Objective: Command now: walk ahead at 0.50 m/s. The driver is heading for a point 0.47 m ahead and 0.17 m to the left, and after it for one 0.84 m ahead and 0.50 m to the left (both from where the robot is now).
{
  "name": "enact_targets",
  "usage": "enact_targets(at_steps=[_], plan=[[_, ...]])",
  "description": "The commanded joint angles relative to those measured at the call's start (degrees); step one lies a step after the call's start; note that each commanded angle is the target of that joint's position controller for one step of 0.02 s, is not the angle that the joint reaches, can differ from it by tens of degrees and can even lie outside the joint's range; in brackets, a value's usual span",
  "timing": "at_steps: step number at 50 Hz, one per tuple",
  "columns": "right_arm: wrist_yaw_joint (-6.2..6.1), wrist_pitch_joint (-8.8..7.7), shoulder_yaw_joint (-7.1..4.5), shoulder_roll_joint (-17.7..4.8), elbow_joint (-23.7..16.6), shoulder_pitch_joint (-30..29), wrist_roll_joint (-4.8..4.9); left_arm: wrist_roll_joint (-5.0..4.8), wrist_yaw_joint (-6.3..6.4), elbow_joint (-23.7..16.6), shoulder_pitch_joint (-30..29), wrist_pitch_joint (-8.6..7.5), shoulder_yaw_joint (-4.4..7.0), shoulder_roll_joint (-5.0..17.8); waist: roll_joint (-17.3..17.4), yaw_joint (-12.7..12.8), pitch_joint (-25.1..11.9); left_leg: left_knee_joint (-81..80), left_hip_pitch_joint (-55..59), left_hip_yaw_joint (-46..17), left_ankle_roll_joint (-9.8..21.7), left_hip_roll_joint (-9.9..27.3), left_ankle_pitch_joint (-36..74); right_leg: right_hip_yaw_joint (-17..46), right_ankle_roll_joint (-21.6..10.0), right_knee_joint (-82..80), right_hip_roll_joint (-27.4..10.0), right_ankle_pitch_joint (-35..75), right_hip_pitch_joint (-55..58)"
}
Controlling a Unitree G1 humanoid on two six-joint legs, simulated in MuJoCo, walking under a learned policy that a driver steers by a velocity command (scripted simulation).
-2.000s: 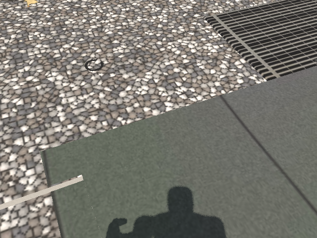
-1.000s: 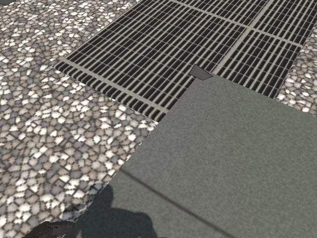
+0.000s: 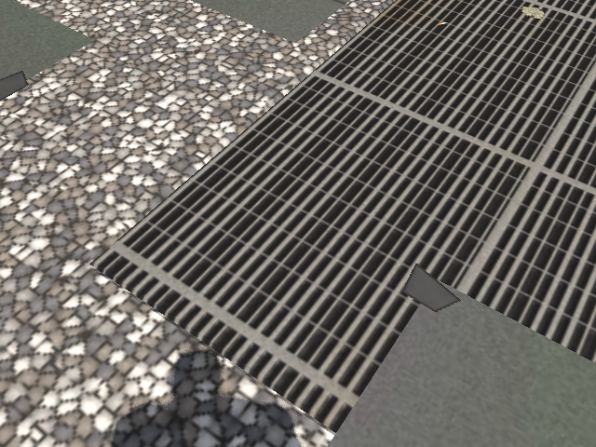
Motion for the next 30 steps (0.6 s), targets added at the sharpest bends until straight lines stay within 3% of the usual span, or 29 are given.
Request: enact_targets(at_steps=[1,4,6,7,8,9,10,11,12,13,14,16,19,23,25,28,30], plan=[[-0.53,-0.23,-2.50,-10.2,-1.8,1.0,0.57,-0.42,-0.86,-4.9,-6.8,-1.14,0.21,2.7,5.5,-0.6,2.7,-4.5,-1.7,-6.9,8.3,15.6,11.8,-1.5,-0.3,-6.0,1.7,3.5,2.6],[-0.87,0.73,-2.90,-10.8,-0.5,1.9,0.90,-0.52,-1.84,-6.2,-8.8,-1.54,0.41,3.9,6.1,-0.1,3.2,-1.4,4.1,-8.0,7.5,18.3,14.5,-1.0,-2.3,-9.4,2.4,-1.6,1.9],[-1.12,1.29,-3.15,-11.3,-0.2,1.3,1.03,-0.33,-2.03,-5.6,-6.0,-1.82,1.00,5.3,6.9,2.0,1.5,2.9,5.6,-8.6,6.4,18.6,22.4,-2.0,-3.8,-10.9,3.9,-5.9,7.7],[-1.21,1.59,-3.05,-11.3,-0.3,0.2,1.12,-0.12,-1.82,-4.2,-0.7,-2.00,1.89,6.7,6.9,5.4,-1.5,9.1,4.6,-7.6,5.3,16.8,30.6,-3.6,-5.0,-12.8,5.6,-6.3,15.8],[-1.30,1.75,-2.30,-9.5,-0.6,0.3,0.68,0.20,-1.24,-1.5,8.8,-2.11,3.38,9.8,5.6,9.4,-8.0,20.4,-0.8,-5.7,3.6,13.5,30.8,-2.7,-6.9,-11.7,4.6,-4.9,30.6],[-1.23,1.33,-0.70,-5.3,-2.3,2.9,-1.09,0.92,-0.63,-0.2,18.3,-1.93,4.64,15.1,-3.8,11.1,-18.1,40.7,-16.1,-2.9,0.9,8.1,10.9,12.1,-11.6,-8.8,-8.8,-3.4,51.0],[-0.90,0.22,0.49,-0.9,-2.2,8.4,0.18,0.57,-0.84,0.8,19.9,-1.52,4.67,15.7,-16.1,8.9,-24.1,55.6,-34.1,-6.2,-1.4,0.1,-22.4,35.7,-18.0,-17.9,-17.3,-18.5,62.7],[-0.79,-0.41,-1.28,-7.9,-1.9,3.0,1.87,0.10,-0.62,0.2,18.4,-1.52,3.35,10.3,-8.2,11.1,-17.9,61.0,-39.7,-11.1,-1.0,3.4,-21.1,33.7,-15.3,-21.6,-15.4,-27.1,57.6],[-0.81,-0.63,-1.96,-9.7,-3.7,-2.0,2.60,0.02,-0.32,-0.2,14.0,-1.64,2.63,8.4,-5.8,10.3,-10.0,60.7,-42.0,-9.6,-0.5,6.1,-15.3,25.6,-13.0,-23.0,-14.0,-25.7,49.8],[-1.11,-0.40,-2.00,-9.1,-3.9,-3.9,2.06,0.36,-0.32,-0.5,9.9,-1.82,2.02,6.7,-2.5,8.3,-6.2,58.6,-39.7,-8.7,-0.8,8.5,-10.3,19.8,-11.9,-24.9,-12.0,-20.6,42.2],[-1.22,0.09,-2.26,-8.2,-3.9,-3.8,1.47,0.71,-0.35,-0.5,7.2,-2.13,1.72,5.2,-3.2,6.5,-3.5,55.8,-37.2,-9.0,-1.2,10.2,-6.8,14.9,-11.4,-26.8,-10.2,-16.5,36.8],[-1.16,1.52,-2.30,-6.0,-2.9,-1.2,1.66,1.26,-0.35,0.1,4.9,-2.88,1.60,3.9,-4.2,4.1,-2.3,54.0,-32.2,-9.2,-1.7,11.5,-3.7,8.0,-10.8,-30.1,-8.1,-11.1,31.3],[-1.33,2.89,-2.27,-4.4,-4.1,-3.1,1.33,1.41,0.03,1.7,5.0,-3.55,2.23,5.5,-1.8,3.4,0.2,50.7,-35.1,-9.5,-2.8,11.8,1.3,0.9,-11.4,-32.2,-8.1,-3.0,29.7],[-0.37,2.50,-2.00,-3.5,-5.9,-8.1,0.99,1.38,0.97,3.0,5.8,-2.99,2.59,6.9,-0.7,4.6,1.9,38.0,-36.4,-7.7,-3.2,11.1,12.5,-7.1,-10.3,-33.0,-6.4,1.3,31.8],[0.44,2.27,-1.50,-2.6,-7.4,-12.4,0.80,1.09,1.34,3.5,7.0,-2.59,2.81,7.8,0.1,6.3,3.1,32.1,-35.5,-4.8,-2.8,10.7,15.5,-9.8,-9.9,-33.3,-6.5,1.8,33.0],[1.51,2.28,-1.03,-2.0,-10.1,-17.7,0.79,0.38,1.54,5.0,10.3,-1.46,3.32,9.1,1.0,8.4,4.9,26.6,-37.7,-2.5,-1.6,10.2,14.3,-11.8,-9.7,-31.7,-8.6,4.4,39.3],[2.20,2.39,-1.11,-2.5,-11.8,-19.4,0.84,-0.21,1.56,5.6,11.2,-0.44,3.66,9.9,0.6,8.3,5.2,24.6,-38.3,-1.0,-0.3,9.3,10.6,-12.9,-9.1,-29.0,-9.8,9.8,43.8]])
